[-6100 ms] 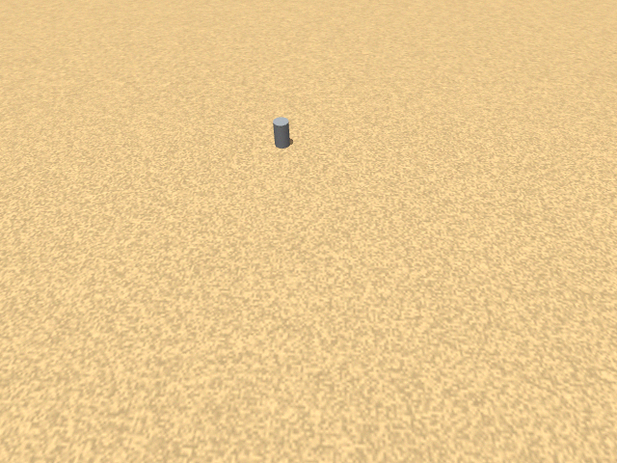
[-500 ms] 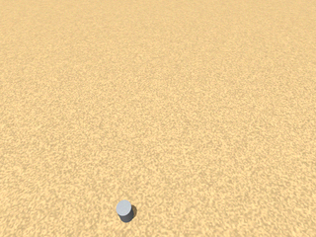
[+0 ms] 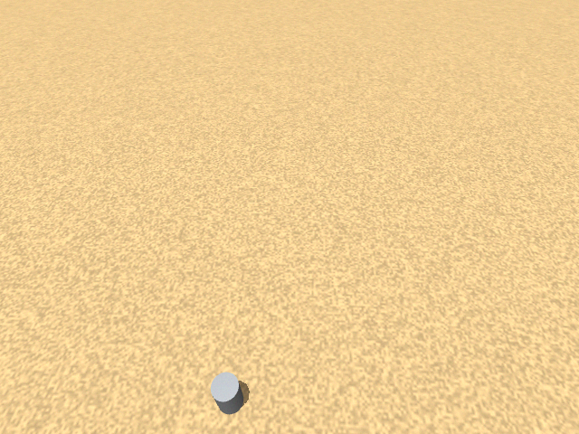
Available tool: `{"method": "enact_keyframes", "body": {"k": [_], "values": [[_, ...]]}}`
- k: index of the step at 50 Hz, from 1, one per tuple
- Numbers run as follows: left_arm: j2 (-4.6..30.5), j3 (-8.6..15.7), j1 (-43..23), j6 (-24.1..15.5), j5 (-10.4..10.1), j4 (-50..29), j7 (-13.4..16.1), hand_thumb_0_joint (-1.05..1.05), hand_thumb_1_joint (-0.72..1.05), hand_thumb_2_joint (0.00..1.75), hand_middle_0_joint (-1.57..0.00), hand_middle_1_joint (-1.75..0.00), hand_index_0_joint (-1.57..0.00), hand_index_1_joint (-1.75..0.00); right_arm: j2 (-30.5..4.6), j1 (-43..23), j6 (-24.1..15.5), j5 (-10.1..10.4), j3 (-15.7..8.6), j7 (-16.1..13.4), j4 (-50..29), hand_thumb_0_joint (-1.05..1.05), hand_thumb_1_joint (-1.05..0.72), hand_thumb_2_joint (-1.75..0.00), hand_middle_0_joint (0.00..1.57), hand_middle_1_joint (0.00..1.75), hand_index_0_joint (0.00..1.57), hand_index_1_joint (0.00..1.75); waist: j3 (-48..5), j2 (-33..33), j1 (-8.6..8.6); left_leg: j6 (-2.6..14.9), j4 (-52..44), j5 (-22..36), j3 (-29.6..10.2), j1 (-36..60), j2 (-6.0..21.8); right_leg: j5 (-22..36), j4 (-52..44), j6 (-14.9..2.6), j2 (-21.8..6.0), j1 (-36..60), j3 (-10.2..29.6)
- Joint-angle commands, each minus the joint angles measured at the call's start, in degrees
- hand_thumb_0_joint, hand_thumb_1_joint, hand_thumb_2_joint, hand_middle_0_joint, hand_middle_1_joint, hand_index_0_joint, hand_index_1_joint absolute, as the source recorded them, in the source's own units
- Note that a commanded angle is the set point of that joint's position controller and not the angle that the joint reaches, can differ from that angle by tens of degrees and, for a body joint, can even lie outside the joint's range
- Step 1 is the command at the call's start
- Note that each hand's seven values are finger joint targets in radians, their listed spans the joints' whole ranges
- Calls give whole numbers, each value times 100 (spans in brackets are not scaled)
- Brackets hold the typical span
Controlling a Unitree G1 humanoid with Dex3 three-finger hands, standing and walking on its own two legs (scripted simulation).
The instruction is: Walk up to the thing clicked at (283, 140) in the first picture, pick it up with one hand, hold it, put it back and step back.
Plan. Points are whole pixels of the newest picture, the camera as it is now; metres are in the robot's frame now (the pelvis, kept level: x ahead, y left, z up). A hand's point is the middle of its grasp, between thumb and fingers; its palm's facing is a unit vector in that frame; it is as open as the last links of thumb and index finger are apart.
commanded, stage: stand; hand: left
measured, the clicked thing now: (227, 393) +0.38 +0.22 -0.71
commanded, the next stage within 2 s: none
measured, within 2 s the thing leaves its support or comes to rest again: neither
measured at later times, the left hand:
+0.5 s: hand out of the picture +0.08 +0.25 -0.15, palm faces -0.03 -0.94 -0.35, open 7.4 cm
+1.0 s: hand out of the picture +0.09 +0.24 -0.15, palm faces -0.03 -0.94 -0.35, open 7.4 cm
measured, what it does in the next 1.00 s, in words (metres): stands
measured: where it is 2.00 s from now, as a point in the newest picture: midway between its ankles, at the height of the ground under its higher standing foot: outside the picture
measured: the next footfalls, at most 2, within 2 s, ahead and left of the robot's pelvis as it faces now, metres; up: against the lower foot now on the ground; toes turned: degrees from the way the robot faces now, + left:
none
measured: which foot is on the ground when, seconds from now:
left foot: down 0.00-1.00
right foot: down 0.00-1.00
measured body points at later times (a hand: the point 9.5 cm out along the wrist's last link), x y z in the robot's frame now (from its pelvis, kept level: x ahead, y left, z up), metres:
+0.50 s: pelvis +0.00 -0.01 +0.00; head +0.00 -0.01 +0.45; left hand +0.08 +0.30 -0.13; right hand +0.08 -0.31 -0.14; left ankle +0.00 +0.13 -0.75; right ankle +0.02 -0.13 -0.75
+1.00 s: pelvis +0.01 -0.01 +0.00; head +0.01 -0.01 +0.45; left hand +0.09 +0.29 -0.13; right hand +0.08 -0.31 -0.14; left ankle +0.00 +0.13 -0.75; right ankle +0.02 -0.13 -0.75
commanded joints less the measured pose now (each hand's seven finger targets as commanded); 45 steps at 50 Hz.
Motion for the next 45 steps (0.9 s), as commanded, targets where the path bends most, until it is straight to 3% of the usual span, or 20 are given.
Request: {"method": "enact_keyframes", "body": {"k": [1, 15, 21, 36, 45], "values": [[1237, 223, -275, -156, -35, -402, 67, 0, 90, 90, -20, -30, -20, -30, -1198, -302, -145, -9, -182, -51, -381, 0, -90, -90, 20, 30, 20, 30, -447, 20, 18, 104, -364, 646, -635, 65, 682, 446, -259, -157, -625, 117, 559], [1274, 187, -220, -151, -31, -471, 68, 0, 90, 90, -20, -30, -20, -30, -1244, -220, -135, -11, -172, -53, -377, 0, -90, -90, 20, 30, 20, 30, -362, -8, 17, 113, -380, 475, -624, 36, 669, 388, -291, -178, -634, 107, 600], [1286, 180, -206, -148, -47, -483, 71, 0, 90, 90, -20, -30, -20, -30, -1219, -160, -109, -18, -160, -36, -372, 0, -90, -90, 20, 30, 20, 30, -238, -57, 14, 93, -386, 332, -608, -47, 618, 106, -360, -173, -603, -13, 586], [1308, 163, -150, -161, -30, -513, 82, 0, 90, 90, -20, -30, -20, -30, -1233, -150, -112, -21, -156, -48, -403, 0, -90, -90, 20, 30, 20, 30, -441, -31, 14, 116, -279, 626, -599, 106, 672, 626, -284, -195, -644, 101, 604], [1306, 167, -119, -157, -43, -501, 78, 0, 90, 90, -20, -30, -20, -30, -1240, -109, -112, -20, -144, -52, -412, 0, -90, -90, 20, 30, 20, 30, -286, -5, 31, 100, -351, 456, -584, 27, 643, 400, -317, -177, -611, 45, 595]]}}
